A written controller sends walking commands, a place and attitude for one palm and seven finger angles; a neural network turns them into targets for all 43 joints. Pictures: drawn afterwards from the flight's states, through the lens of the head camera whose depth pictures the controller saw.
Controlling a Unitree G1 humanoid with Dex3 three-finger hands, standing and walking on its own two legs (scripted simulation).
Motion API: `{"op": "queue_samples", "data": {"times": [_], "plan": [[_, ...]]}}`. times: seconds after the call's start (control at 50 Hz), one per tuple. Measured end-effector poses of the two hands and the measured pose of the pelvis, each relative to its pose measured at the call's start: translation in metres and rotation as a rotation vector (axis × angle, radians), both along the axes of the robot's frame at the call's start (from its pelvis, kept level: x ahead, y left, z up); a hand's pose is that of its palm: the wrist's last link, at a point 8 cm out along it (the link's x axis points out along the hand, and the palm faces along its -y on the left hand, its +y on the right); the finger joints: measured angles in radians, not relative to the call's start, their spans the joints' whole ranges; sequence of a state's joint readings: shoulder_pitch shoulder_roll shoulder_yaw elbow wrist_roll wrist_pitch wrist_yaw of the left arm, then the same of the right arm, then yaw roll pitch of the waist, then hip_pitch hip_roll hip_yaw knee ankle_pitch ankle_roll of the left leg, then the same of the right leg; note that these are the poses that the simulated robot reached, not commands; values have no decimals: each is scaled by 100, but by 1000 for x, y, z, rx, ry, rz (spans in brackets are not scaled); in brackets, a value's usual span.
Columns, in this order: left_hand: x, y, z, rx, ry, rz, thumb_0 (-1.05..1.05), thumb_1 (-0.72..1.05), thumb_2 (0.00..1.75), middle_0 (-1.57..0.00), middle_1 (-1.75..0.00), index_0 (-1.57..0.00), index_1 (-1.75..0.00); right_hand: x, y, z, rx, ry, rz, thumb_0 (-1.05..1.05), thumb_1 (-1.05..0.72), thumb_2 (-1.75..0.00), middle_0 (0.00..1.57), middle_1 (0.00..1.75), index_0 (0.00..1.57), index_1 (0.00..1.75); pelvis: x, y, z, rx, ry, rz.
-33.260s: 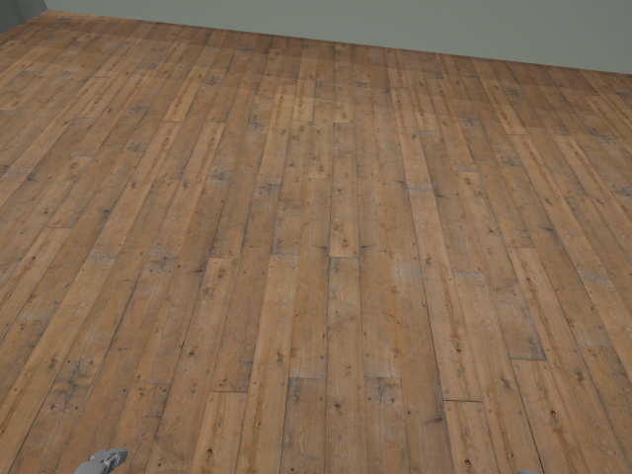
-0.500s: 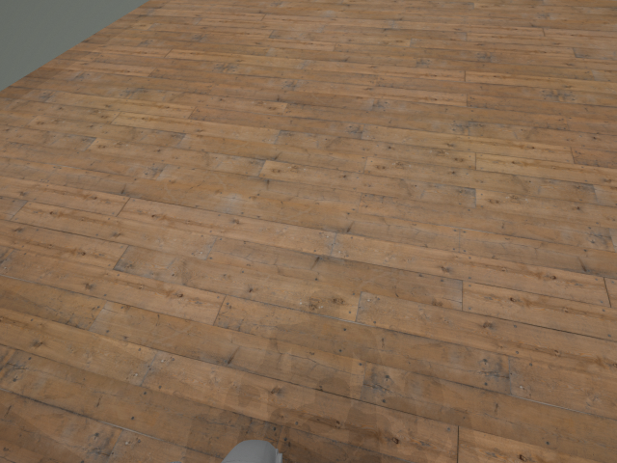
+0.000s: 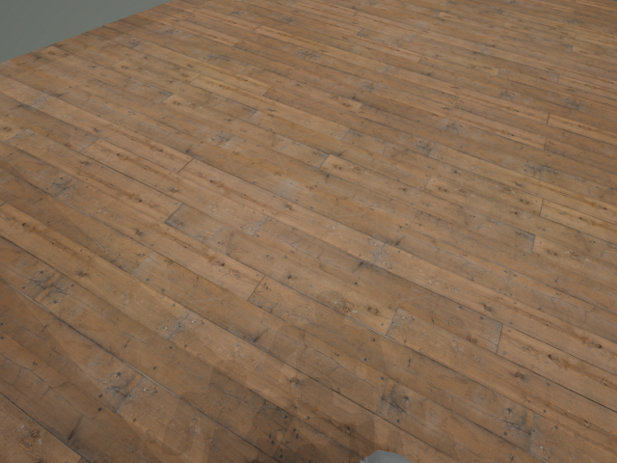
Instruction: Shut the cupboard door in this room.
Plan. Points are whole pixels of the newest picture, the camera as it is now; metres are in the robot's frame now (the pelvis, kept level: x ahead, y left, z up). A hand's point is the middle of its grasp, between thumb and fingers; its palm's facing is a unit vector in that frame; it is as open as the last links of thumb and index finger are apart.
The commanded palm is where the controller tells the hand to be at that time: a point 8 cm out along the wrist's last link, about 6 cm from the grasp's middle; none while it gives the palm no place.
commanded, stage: turn or walk to find it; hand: left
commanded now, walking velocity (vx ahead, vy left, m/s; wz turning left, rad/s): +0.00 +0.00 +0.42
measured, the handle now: out of the picture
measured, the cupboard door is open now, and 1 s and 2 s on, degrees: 94 94 92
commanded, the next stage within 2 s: none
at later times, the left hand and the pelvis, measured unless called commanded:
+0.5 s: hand out of the picture +0.00 +0.15 -0.16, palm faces +0.25 -0.93 -0.26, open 7.3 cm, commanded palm none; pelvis -0.01 -0.05 +0.00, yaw +14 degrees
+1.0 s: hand out of the picture -0.02 +0.20 -0.16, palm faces +0.43 -0.87 -0.25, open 7.4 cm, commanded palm none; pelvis -0.02 -0.02 +0.00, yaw +25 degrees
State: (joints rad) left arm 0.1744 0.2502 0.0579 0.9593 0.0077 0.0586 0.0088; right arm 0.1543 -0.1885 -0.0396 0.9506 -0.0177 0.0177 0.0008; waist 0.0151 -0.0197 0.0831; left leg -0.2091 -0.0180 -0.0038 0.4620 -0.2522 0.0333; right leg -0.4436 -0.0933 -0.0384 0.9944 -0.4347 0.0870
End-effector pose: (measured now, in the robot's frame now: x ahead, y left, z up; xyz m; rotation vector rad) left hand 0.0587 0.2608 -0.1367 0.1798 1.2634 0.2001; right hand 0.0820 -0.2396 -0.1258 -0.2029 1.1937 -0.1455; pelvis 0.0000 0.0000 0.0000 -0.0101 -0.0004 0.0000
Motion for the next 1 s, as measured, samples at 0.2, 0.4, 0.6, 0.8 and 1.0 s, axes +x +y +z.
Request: {"op": "queue_samples", "data": {"times": [0.2,0.4,0.6,0.8,1.0], "plan": [[19,-46,13,39,-127,1,1,91,90,-20,-30,-20,-30,-21,-36,-35,60,82,4,0,-91,-90,21,30,20,30,-5,-36,-12,20,2,90],[-40,-69,21,30,-60,130,1,91,90,-20,-30,-21,-30,-14,-58,-26,43,155,93,0,-91,-90,20,30,20,30,-7,-51,0,53,0,194],[-126,-44,-3,-6,64,295,1,91,90,-20,-30,-21,-30,42,-15,-15,-10,86,269,1,-91,-90,20,30,20,30,-17,-29,-6,30,13,293],[-155,-10,-10,-17,85,401,1,91,90,-20,-30,-20,-30,72,40,3,-24,-29,390,0,-91,-90,20,30,20,30,-25,-6,-3,-5,2,366],[-110,-19,6,19,-51,399,1,91,90,-20,-30,-20,-30,63,29,-13,21,37,407,0,-90,-90,21,30,20,30,-20,-23,-3,8,12,440]]}}
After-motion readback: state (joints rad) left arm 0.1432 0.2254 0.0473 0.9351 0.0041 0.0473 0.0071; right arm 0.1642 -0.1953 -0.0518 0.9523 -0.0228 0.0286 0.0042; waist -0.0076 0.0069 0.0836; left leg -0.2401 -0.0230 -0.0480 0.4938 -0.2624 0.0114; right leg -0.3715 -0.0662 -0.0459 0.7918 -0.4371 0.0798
